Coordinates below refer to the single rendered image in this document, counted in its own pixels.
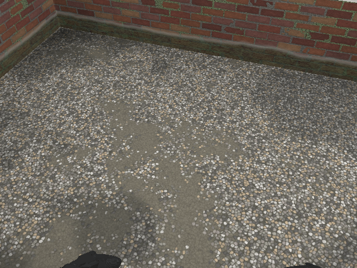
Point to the robot left hand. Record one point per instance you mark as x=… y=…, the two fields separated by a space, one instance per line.
x=93 y=260

